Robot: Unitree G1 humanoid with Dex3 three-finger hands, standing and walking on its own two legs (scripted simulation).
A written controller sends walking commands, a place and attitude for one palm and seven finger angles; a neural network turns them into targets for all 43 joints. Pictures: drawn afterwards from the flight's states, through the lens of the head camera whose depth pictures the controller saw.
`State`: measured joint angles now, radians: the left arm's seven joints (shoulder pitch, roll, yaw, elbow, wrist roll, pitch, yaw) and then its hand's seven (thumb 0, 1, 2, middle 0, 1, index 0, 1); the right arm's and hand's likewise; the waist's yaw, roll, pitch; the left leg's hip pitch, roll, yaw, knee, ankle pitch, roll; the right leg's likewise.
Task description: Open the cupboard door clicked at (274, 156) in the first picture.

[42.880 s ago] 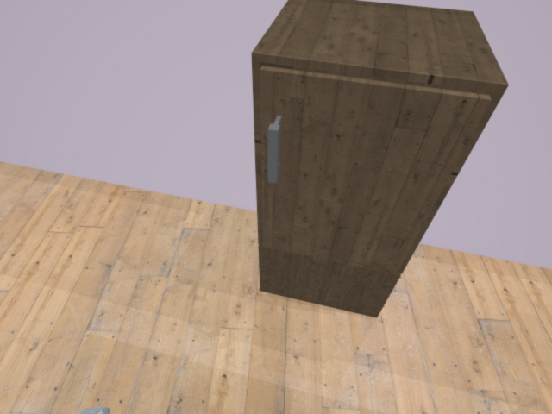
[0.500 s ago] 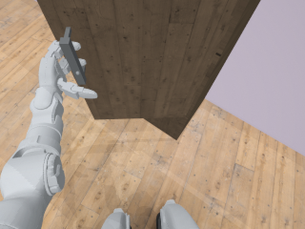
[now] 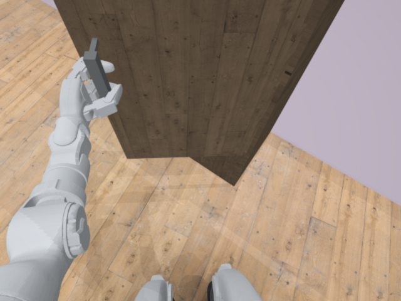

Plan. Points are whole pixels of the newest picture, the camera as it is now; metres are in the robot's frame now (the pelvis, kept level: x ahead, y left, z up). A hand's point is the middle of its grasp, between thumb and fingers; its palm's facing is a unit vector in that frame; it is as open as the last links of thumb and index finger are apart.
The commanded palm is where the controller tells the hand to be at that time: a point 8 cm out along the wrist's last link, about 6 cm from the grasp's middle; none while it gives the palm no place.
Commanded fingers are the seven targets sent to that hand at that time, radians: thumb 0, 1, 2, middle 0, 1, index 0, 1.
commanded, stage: close the thumb around the handle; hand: left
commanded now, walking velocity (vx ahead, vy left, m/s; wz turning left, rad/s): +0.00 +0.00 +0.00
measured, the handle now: (103, 78) +0.55 +0.16 +0.07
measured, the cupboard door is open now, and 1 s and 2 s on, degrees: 39 68 74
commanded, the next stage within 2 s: pull the door open along its arc in 0.16 s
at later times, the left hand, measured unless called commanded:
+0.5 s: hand (112, 103) +0.49 +0.14 +0.07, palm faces -0.01 -1.00 +0.00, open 5.7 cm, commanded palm +0.43 +0.19 +0.08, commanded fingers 0.00 0.90 0.90 -0.40 -1.35 -0.40 -1.35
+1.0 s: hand (149, 182) +0.32 +0.07 +0.08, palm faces +0.31 -0.95 +0.03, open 6.2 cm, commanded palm +0.25 +0.14 +0.08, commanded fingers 0.00 0.90 0.90 -0.40 -1.35 -0.40 -1.35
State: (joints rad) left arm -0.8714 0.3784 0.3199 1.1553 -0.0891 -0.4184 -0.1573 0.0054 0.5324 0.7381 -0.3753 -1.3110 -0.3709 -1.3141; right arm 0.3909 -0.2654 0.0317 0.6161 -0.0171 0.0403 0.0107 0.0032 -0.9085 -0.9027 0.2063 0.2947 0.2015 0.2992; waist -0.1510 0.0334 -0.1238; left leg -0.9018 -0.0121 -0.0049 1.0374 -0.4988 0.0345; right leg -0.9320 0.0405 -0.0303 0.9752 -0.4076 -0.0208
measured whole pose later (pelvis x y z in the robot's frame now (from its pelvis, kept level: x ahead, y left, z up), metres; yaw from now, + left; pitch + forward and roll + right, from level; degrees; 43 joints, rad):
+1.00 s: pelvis +0.02 -0.01 +0.02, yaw +0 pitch +12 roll +0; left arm 0.13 -0.10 -0.18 0.09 0.06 -0.24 0.45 0.02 0.65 0.73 -0.35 -1.29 -0.37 -1.32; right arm 0.18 -0.17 0.02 0.49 -0.05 0.05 0.04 0.01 -0.91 -0.90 0.20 0.29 0.20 0.30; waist 0.00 0.02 -0.15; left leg -0.62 -0.02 0.00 0.92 -0.50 0.02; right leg -0.68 0.03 -0.01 0.91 -0.44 -0.04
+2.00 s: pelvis -0.01 -0.02 +0.01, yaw +3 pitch +10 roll +0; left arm 0.06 -0.10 -0.26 0.20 0.07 -0.25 0.54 0.00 -0.46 0.31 -0.28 -0.95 -0.29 -0.95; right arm 0.20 -0.18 0.01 0.55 -0.06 -0.04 0.01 0.01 -0.91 -0.90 0.20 0.29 0.20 0.30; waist 0.00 0.04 -0.14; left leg -0.66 -0.03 -0.04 0.96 -0.47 0.00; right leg -0.70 0.02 -0.06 0.95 -0.42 -0.05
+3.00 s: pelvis +0.01 -0.01 +0.00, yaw +2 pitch +11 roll +0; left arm 0.45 0.09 -0.20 -0.23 -0.05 -0.25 0.02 -0.01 -0.50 0.30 -0.16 -0.31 -0.17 -0.32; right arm 0.27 -0.22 0.03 0.39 0.00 -0.07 0.00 0.01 -0.91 -0.90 0.21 0.29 0.20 0.30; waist 0.01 0.04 -0.13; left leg -0.69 -0.04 -0.02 1.03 -0.54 0.02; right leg -0.73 0.02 -0.05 1.02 -0.48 -0.04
